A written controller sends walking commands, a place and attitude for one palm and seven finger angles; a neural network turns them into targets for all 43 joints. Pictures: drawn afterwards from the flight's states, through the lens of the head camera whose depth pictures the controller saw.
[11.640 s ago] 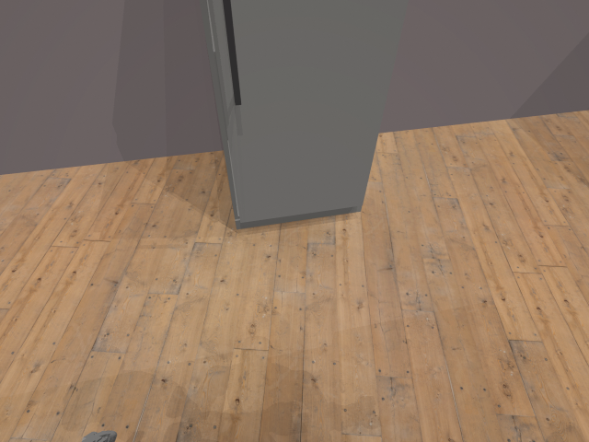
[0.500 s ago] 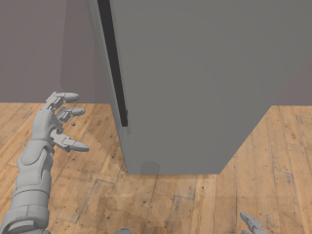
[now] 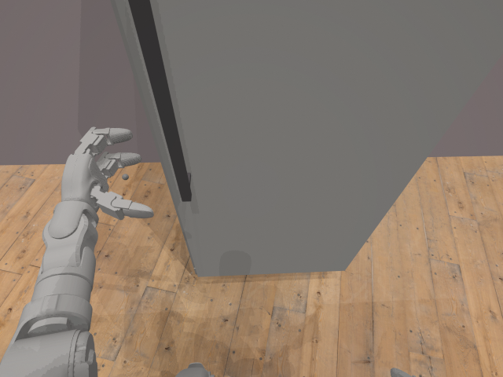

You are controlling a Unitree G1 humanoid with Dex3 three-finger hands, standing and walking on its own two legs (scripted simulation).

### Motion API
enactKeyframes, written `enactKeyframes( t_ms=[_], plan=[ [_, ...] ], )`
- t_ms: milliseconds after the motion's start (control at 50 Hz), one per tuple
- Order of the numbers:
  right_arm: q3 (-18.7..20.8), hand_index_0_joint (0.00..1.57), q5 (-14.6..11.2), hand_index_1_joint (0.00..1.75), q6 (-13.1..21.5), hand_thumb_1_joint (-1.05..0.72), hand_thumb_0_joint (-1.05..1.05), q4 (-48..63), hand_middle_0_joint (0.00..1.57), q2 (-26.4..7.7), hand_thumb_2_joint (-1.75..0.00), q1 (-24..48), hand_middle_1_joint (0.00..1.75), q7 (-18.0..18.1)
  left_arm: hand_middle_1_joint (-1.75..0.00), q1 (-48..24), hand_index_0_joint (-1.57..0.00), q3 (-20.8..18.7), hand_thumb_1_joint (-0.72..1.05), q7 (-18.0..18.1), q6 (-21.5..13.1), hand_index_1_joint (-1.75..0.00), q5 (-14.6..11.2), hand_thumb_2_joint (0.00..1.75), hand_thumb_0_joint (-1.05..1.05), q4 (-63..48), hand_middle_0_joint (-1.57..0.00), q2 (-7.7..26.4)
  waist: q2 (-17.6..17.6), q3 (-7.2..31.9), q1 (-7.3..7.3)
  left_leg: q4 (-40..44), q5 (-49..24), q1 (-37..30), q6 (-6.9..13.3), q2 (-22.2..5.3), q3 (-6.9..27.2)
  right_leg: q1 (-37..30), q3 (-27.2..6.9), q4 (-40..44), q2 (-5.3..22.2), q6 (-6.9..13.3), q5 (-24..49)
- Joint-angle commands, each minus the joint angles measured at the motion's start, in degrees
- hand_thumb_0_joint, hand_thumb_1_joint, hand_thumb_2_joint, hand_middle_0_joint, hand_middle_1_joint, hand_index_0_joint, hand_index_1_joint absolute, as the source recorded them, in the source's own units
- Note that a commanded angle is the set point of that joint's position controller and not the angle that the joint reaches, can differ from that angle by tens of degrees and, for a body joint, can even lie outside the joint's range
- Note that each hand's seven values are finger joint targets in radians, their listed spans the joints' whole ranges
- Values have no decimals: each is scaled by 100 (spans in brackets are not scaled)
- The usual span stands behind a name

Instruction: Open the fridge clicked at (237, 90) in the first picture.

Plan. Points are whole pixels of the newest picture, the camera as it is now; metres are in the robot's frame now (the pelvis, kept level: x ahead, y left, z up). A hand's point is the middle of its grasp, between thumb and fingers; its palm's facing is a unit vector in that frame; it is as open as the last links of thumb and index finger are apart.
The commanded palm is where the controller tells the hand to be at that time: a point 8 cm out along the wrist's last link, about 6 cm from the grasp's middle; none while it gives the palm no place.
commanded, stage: move the hooked fingers beside the handle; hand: left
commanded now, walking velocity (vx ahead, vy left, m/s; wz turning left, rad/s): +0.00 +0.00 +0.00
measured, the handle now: (165, 92) +0.48 +0.14 +0.19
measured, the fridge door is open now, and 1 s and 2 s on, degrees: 0 0 0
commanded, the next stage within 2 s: feel for the door with the fingertips in 0.94 s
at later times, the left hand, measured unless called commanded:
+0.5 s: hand (128, 171) +0.42 +0.21 +0.08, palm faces +0.06 -1.00 +0.01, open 14.0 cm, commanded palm +0.39 +0.26 +0.08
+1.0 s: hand (134, 169) +0.42 +0.20 +0.08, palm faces +0.06 -1.00 +0.01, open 14.0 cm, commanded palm +0.39 +0.25 +0.09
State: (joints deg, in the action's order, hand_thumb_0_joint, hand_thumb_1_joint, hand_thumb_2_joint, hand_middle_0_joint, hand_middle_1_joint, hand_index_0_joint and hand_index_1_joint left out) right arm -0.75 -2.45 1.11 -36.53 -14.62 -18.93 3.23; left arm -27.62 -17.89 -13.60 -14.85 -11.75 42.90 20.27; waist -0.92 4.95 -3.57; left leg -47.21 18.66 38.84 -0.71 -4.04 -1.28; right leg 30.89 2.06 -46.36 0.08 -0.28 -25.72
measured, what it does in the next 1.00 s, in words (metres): stands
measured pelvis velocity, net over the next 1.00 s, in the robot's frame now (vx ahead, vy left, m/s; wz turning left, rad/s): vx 0.00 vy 0.00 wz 0.00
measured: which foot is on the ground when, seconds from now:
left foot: down 0.00-1.00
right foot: down 0.00-1.00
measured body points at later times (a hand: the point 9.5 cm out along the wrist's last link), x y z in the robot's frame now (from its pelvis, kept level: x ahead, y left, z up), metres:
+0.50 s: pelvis +0.00 +0.00 +0.00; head +0.06 +0.01 +0.44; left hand +0.41 +0.26 +0.08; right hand +0.06 -0.27 -0.12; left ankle +0.05 +0.13 -0.70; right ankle -0.03 -0.12 -0.70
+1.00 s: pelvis +0.00 +0.00 -0.01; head +0.06 +0.01 +0.44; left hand +0.42 +0.25 +0.09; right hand +0.08 -0.26 -0.12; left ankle +0.05 +0.13 -0.70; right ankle -0.03 -0.12 -0.70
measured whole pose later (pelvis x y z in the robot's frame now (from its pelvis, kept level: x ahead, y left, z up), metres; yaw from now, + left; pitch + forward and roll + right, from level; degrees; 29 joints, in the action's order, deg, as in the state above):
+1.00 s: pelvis +0.00 +0.00 -0.01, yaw +0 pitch +12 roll -2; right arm -1.1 -2.1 -1.0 -35.6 -14.1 -18.1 2.3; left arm -33.8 -17.1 -11.7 -17.5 -10.1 49.1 20.2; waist -0.8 5.5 -3.9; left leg -50.0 19.5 42.5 -0.7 -4.2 -0.7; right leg 34.2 2.3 -48.8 -0.2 -0.3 -26.5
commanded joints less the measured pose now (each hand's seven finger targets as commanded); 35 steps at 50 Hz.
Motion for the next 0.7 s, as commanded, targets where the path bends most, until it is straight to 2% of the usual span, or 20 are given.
enactKeyframes(
  t_ms=[0,60,80,120,160,200,220,260,300,340,380,440,460,500,520,560,600,620,660,680],
  plan=[
    [354,20,5,30,166,-90,0,569,20,-848,-90,-114,30,63,-120,-2559,-30,-92,-50,5,-538,-120,-37,30,0,-1102,-30,1181,-306,1798,-80,329,-1163,-1844,240,287,133,190,-37,613,-197,86,1934],
    [365,20,15,30,129,-90,0,489,20,-876,-90,-179,30,66,-120,-2884,-30,-127,-50,67,-590,-120,42,30,0,-925,-30,1302,-327,1891,-126,274,-1149,-1871,231,264,174,330,-36,571,-201,90,1853],
    [357,20,26,30,118,-90,0,476,20,-858,-90,-201,30,54,-120,-2882,-30,-10,-50,80,-564,-120,42,30,0,-759,-30,1138,-272,1853,-147,266,-1087,-1835,232,271,173,367,-22,576,-203,83,1790],
    [354,20,28,30,86,-90,0,430,20,-886,-90,-233,30,43,-120,-3107,-30,-97,-50,124,-555,-120,64,30,0,-460,-30,1264,-187,1713,-171,261,-911,-1668,235,270,185,452,-26,590,-198,82,1626],
    [347,20,50,30,44,-90,0,462,20,-915,-90,-277,30,44,-120,-2981,-30,-405,-50,153,-576,-120,106,30,0,-252,-30,1594,-1,1902,-73,241,-954,-1500,254,279,149,246,-70,545,-185,68,1732],
    [346,20,54,30,9,-90,0,520,20,-885,-90,-284,30,15,-120,-2890,-30,-393,-50,126,-602,-120,122,30,0,-260,-30,1572,-211,2019,-29,205,-1074,-1522,252,296,96,174,-95,503,-187,71,1895],
    [362,20,60,30,-13,-90,0,527,20,-899,-90,-313,30,9,-120,-2920,-30,-520,-50,125,-646,-120,134,30,0,-368,-30,1736,-220,2114,-9,185,-1175,-1570,247,276,105,145,-87,469,-193,79,1974],
    [373,20,58,30,-38,-90,0,626,20,-884,-90,-305,30,-16,-120,-2652,-30,-595,-50,88,-717,-120,116,30,0,-583,-30,1764,-343,2373,88,163,-1436,-1667,242,285,78,-26,-98,390,-218,91,2256],
    [378,20,36,30,-50,-90,0,688,20,-852,-90,-269,30,-47,-120,-2468,-30,-422,-50,31,-709,-120,49,30,0,-768,-30,1523,-426,2260,67,168,-1518,-1733,237,281,55,-18,-78,419,-240,94,2355],
    [388,20,26,30,-79,-90,0,701,20,-887,-90,-306,30,-35,-120,-2141,-30,-519,-50,-19,-624,-120,-14,30,0,-628,-30,1579,-115,2082,44,170,-1409,-1523,266,284,38,-89,-79,462,-265,84,2353],
    [387,20,1,30,-90,-90,0,696,20,-867,-90,-271,30,-26,-120,-2420,-30,-296,-50,-59,-559,-120,-48,30,0,-694,-30,1357,-106,1830,-70,215,-1237,-1493,276,277,29,99,-69,521,-261,50,2241],
    [405,20,3,30,-78,-90,0,727,20,-882,-90,-282,30,-10,-120,-2275,-30,-333,-50,-77,-573,-120,-115,30,0,-1004,-30,1358,-168,2048,-4,194,-1355,-1629,280,295,36,-18,-73,508,-261,81,2307],
    [398,20,-12,30,-81,-90,0,688,20,-885,-90,-259,30,-1,-120,-2387,-30,-347,-50,-65,-581,-120,-93,30,0,-993,-30,1423,-195,1986,-42,201,-1331,-1646,275,282,57,76,-80,513,-261,74,2275],
    [392,20,-10,30,-67,-90,0,637,20,-860,-90,-236,30,10,-120,-2626,-30,-129,-50,-51,-613,-120,-65,30,0,-1041,-30,1224,-308,1853,-143,199,-1217,-1731,263,269,98,311,-52,526,-264,73,2061],
    [393,20,0,30,-55,-90,0,589,20,-865,-90,-246,30,18,-120,-2773,-30,-142,-50,-32,-636,-120,-59,30,0,-1028,-30,1254,-253,1842,-158,194,-1167,-1740,258,266,130,327,-44,532,-260,75,1987],
    [399,20,9,30,-31,-90,0,581,20,-887,-90,-248,30,25,-120,-2780,-30,-250,-50,9,-685,-120,-27,30,0,-1097,-30,1397,-373,2082,-88,189,-1245,-1899,237,259,175,319,-33,482,-259,102,1967],
    [385,20,3,30,-14,-90,0,583,20,-857,-90,-189,30,18,-120,-2762,-30,-19,-50,25,-667,-120,-6,30,0,-1083,-30,1144,-486,1995,-124,209,-1222,-1986,217,252,193,433,-2,503,-255,113,1861],
    [376,20,15,30,-10,-90,0,574,20,-859,-90,-187,30,4,-120,-2716,-30,-44,-50,52,-633,-120,-8,30,0,-1012,-30,1147,-515,1983,-81,211,-1224,-1967,208,258,207,426,16,485,-258,122,1849],
    [371,20,16,30,-15,-90,0,578,20,-887,-90,-191,30,5,-120,-2681,-30,-206,-50,109,-615,-120,18,30,0,-926,-30,1325,-257,2032,-69,209,-1257,-1890,223,255,209,334,4,479,-250,107,1932],
    [371,20,14,30,-16,-90,0,615,20,-857,-90,-153,30,-7,-120,-2577,-30,-59,-50,111,-588,-120,24,30,0,-935,-30,1145,-426,1974,-56,227,-1246,-1926,207,256,199,382,19,478,-250,114,1888]
  ],
)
